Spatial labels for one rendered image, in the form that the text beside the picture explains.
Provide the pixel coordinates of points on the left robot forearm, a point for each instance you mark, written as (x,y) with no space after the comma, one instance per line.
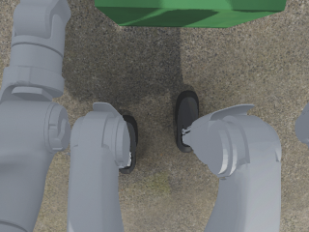
(37,52)

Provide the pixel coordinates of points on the carton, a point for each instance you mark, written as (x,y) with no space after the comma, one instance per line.
(187,13)

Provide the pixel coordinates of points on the robot right thigh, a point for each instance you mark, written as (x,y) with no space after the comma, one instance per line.
(240,148)

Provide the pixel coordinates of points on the left robot upper arm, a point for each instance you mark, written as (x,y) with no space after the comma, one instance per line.
(31,133)

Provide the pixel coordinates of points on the right robot upper arm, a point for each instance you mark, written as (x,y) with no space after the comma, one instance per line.
(302,126)

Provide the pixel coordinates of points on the left robot shin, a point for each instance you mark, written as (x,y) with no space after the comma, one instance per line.
(98,107)

